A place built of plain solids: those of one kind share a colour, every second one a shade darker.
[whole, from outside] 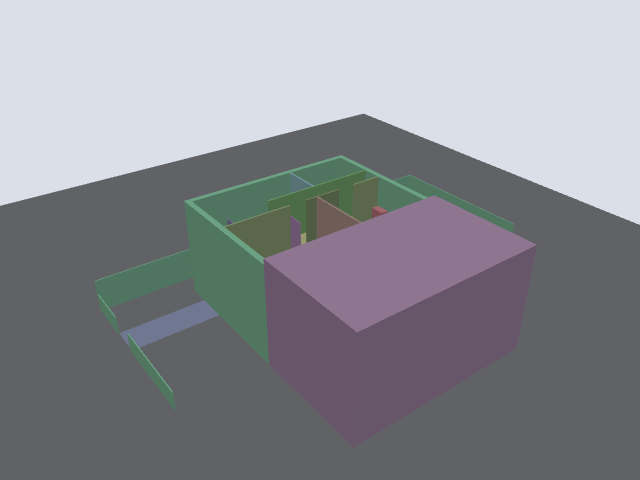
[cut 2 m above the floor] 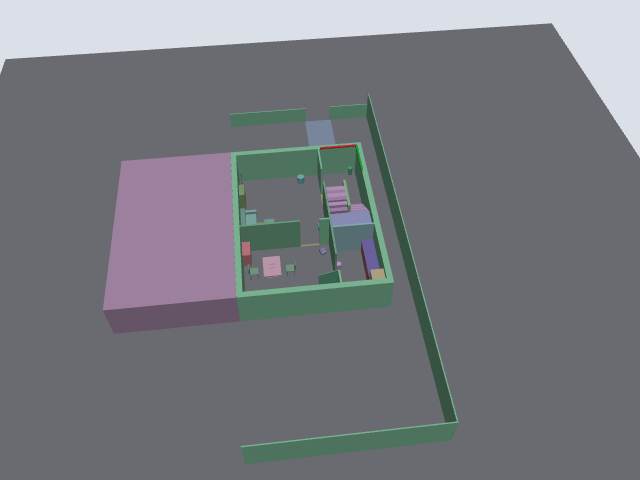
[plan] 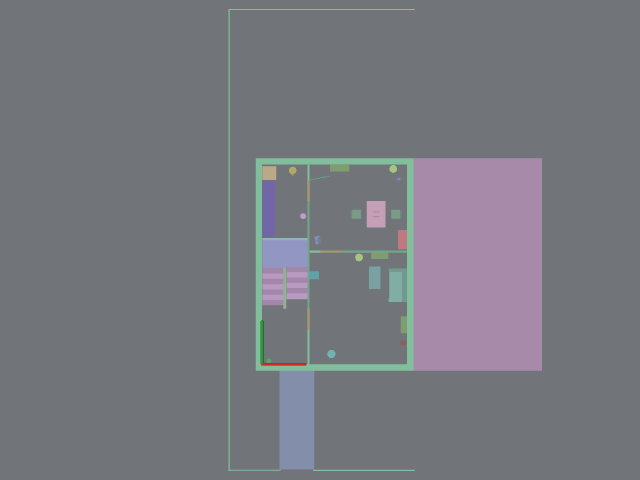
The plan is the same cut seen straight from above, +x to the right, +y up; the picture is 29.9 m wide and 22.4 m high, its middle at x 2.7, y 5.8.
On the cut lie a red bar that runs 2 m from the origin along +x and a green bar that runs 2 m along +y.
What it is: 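A semi-detached two-storey house, 6.8 m wide inside and 9.3 m deep; a hall 2.11 m wide with a dog-leg stair of 15 risers of 188 mm on goings of 246 mm; a front room and a back room; upstairs three bedrooms and a bathroom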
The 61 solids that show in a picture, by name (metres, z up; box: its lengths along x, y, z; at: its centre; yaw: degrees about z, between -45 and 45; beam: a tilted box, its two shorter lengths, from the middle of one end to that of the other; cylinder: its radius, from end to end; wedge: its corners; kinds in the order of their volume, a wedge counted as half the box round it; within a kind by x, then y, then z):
{
 "neighbour_house_1": {"box": [6.0, 9.92, 5.7], "at": [10.06, 4.66, 2.8]},
 "wall_1": {"box": [0.06, 21.56, 1.85], "at": [-1.54, 5.81, 0.88]},
 "wall_2": {"box": [2.44, 0.06, 1.05], "at": [-0.35, -4.95, 0.47]},
 "wall_3": {"box": [0.3, 9.92, 5.4], "at": [-0.15, 4.66, 2.65]},
 "wall_4": {"box": [0.1, 1.61, 2.74], "at": [2.16, 0.8, 1.32]},
 "wall_5": {"box": [0.1, 4.99, 2.74], "at": [2.16, 5.1, 1.32]},
 "wall_6": {"box": [0.1, 0.73, 2.74], "at": [2.16, 8.95, 1.32]},
 "wall_7": {"box": [0.5, 0.1, 2.74], "at": [2.46, 5.26, 1.32]},
 "wall_8": {"box": [8.69, 0.06, 1.85], "at": [2.78, 16.56, 0.88]},
 "wall_9": {"box": [7.36, 0.3, 5.4], "at": [3.38, -0.15, 2.65]},
 "wall_10": {"box": [7.36, 0.3, 5.4], "at": [3.38, 9.47, 2.65]},
 "wall_11": {"box": [4.74, 0.06, 1.05], "at": [4.75, -4.95, 0.47]},
 "wall_12": {"box": [3.05, 0.1, 2.74], "at": [5.24, 5.26, 1.32]},
 "wall_13": {"box": [0.3, 9.92, 5.4], "at": [6.91, 4.66, 2.65]},
 "upper_floor_rooms_1": {"box": [4.65, 9.33, 0.14], "at": [4.44, 4.66, 2.76]},
 "tread_1": {"box": [0.98, 0.28, 0.21], "at": [0.49, 2.9, 0.08]},
 "tread_2": {"box": [0.98, 0.28, 0.4], "at": [0.49, 3.14, 0.18]},
 "tread_3": {"box": [0.98, 0.28, 0.59], "at": [0.49, 3.39, 0.27]},
 "tread_4": {"box": [0.98, 0.28, 0.77], "at": [0.49, 3.63, 0.37]},
 "tread_5": {"box": [0.98, 0.28, 0.96], "at": [0.49, 3.88, 0.46]},
 "tread_6": {"box": [0.98, 0.28, 1.15], "at": [0.49, 4.12, 0.56]},
 "tread_7": {"box": [0.98, 0.28, 1.34], "at": [0.49, 4.37, 0.65]},
 "tread_8": {"box": [0.98, 0.28, 2.66], "at": [1.62, 3.18, 1.31]},
 "tread_9": {"box": [0.98, 0.28, 2.47], "at": [1.62, 3.42, 1.21]},
 "tread_10": {"box": [0.98, 0.28, 2.28], "at": [1.62, 3.67, 1.12]},
 "tread_11": {"box": [0.98, 0.28, 2.09], "at": [1.62, 3.91, 1.03]},
 "tread_12": {"box": [0.98, 0.28, 1.9], "at": [1.62, 4.16, 0.93]},
 "tread_13": {"box": [0.98, 0.28, 1.72], "at": [1.62, 4.4, 0.84]},
 "half_landing_1": {"box": [2.11, 1.28, 1.53], "at": [1.06, 5.15, 0.74]},
 "ground_1": {"box": [1.63, 4.62, 0.5], "at": [1.62, -2.61, -0.25]},
 "corridor_wall_1": {"box": [0.1, 3.61, 2.66], "at": [3.22, 1.81, 4.02]},
 "corridor_wall_2": {"box": [0.1, 2.04, 2.66], "at": [3.22, 5.62, 4.02]},
 "corridor_wall_3": {"box": [0.1, 1.68, 2.66], "at": [3.22, 8.48, 4.02]},
 "landing_wall_1": {"box": [0.1, 6.28, 2.66], "at": [2.16, 6.18, 4.02]},
 "landing_end_wall_1": {"box": [2.11, 0.1, 5.4], "at": [1.06, 5.84, 2.65]},
 "shelf_1": {"box": [0.9, 0.32, 1.46], "at": [3.61, 9.16, 0.68]},
 "shelf_2": {"box": [0.8, 0.3, 1.8], "at": [5.49, 5.06, 0.85]},
 "shelf_3": {"box": [0.3, 0.8, 1.18], "at": [6.61, 1.84, 0.54]},
 "stair_spine_1": {"box": [0.15, 1.92, 3.88], "at": [1.06, 3.55, 1.89]},
 "bedrooms_wall_1": {"box": [3.49, 0.1, 2.66], "at": [5.01, 5.26, 4.02]},
 "fridge_freezer_1": {"box": [0.65, 0.65, 1.85], "at": [0.33, 8.92, 0.88]},
 "sofa_1": {"box": [0.65, 1.24, 0.37], "at": [6.26, 3.69, 0.24]},
 "sofa_2": {"box": [0.86, 0.16, 0.65], "at": [6.33, 2.99, 0.28]},
 "sofa_3": {"box": [0.24, 1.56, 0.83], "at": [6.64, 3.69, 0.36]},
 "dresser_1": {"box": [0.8, 0.42, 0.87], "at": [3.73, 9.11, 3.21]},
 "dresser_2": {"box": [0.42, 0.9, 0.92], "at": [6.55, 5.82, 0.41]},
 "door_leaf_bedroom_front_1": {"box": [0.97, 0.04, 2.05], "at": [3.75, 3.57, 3.8], "yaw": -5.0},
 "door_leaf_kitchen_side_1": {"box": [0.97, 0.04, 2.05], "at": [2.69, 8.69, 0.97], "yaw": 12.4},
 "meeting_table_1": {"box": [0.88, 1.23, 0.07], "at": [5.32, 7.0, 0.7]},
 "bin_1": {"cylinder": 0.18, "from": [1.43, 9.05, -0.05], "to": [1.43, 9.05, 0.73]},
 "plant_pot_1": {"cylinder": 0.18, "from": [4.52, 4.98, 0.0], "to": [4.52, 4.98, 0.38]},
 "plant_pot_2": {"cylinder": 0.18, "from": [6.12, 9.12, 0.0], "to": [6.12, 9.12, 0.38]},
 "worktop_1": {"box": [0.62, 2.63, 0.04], "at": [0.31, 7.25, 0.88]},
 "box_cardboard_1": {"box": [0.48, 0.37, 0.32], "at": [2.41, 4.15, 0.11]},
 "slotfit_front_seat_1": {"cylinder": 0.19, "from": [3.23, 0.48, -0.05], "to": [3.23, 0.48, 0.44]},
 "coffee_table_1": {"box": [0.54, 1.05, 0.07], "at": [5.26, 4.03, 0.36]},
 "threshold_1": {"box": [0.11, 1.0, 0.07], "at": [2.16, 2.1, -0.01]},
 "threshold_2": {"box": [0.11, 1.0, 0.07], "at": [2.16, 8.09, -0.01]},
 "threshold_3": {"box": [1.0, 0.11, 0.06], "at": [3.21, 5.26, -0.02]},
 "side_chair_1": {"box": [0.42, 0.42, 0.04], "at": [4.4, 7.0, 0.43]},
 "side_chair_2": {"box": [0.42, 0.42, 0.04], "at": [6.23, 7.0, 0.43]}
}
